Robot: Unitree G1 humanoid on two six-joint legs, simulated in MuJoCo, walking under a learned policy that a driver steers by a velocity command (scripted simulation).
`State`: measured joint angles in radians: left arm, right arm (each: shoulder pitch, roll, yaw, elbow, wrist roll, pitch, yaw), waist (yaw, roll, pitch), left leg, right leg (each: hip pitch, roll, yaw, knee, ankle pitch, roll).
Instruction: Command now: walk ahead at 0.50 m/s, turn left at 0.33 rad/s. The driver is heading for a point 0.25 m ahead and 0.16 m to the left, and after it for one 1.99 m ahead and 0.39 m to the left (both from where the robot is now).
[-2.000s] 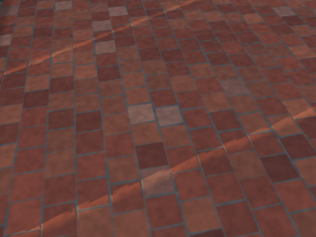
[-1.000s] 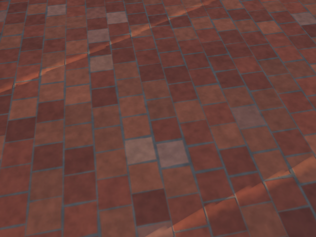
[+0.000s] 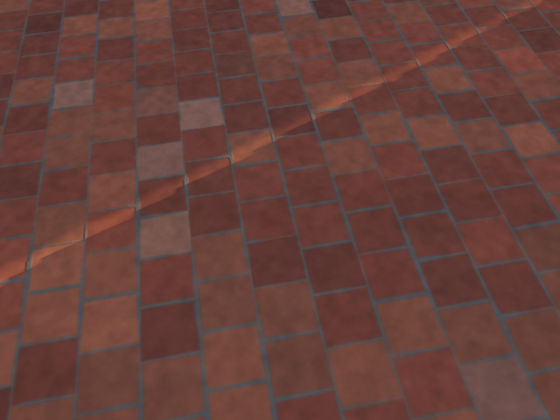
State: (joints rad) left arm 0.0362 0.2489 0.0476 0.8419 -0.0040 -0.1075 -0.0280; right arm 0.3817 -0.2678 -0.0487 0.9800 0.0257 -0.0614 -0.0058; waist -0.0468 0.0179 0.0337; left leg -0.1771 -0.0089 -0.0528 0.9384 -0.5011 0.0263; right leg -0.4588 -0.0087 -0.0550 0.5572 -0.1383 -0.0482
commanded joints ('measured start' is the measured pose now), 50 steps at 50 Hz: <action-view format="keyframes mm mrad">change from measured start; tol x32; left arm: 1 223 137 38 20 2 -2 15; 50 138 190 56 -30 -4 -15 -11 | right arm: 1 -63 -138 -28 -101 26 -39 -7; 19 -388 -36 -23 -294 -2 20 60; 24 49 -230 -124 -216 4 38 37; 50 -30 -160 -58 -144 -15 11 -14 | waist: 1 130 -112 -156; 50 126 78 -141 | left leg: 1 -549 95 -53 331 91 20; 19 -519 101 106 -295 446 44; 23 -91 -45 190 -364 349 140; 26 586 357 -777 -642 131 412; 33 22 207 -213 -741 641 267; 44 151 197 -96 -748 535 184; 50 222 175 -53 -381 1040 112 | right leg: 1 576 -336 454 -289 -130 -158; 16 450 -259 -113 -432 239 -109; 23 519 -255 -204 105 854 -30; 24 290 -211 -205 401 582 18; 25 -172 3 -125 744 -376 79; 26 -290 32 120 863 -465 61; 40 -142 -88 62 73 283 79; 50 205 10 11 -86 117 -63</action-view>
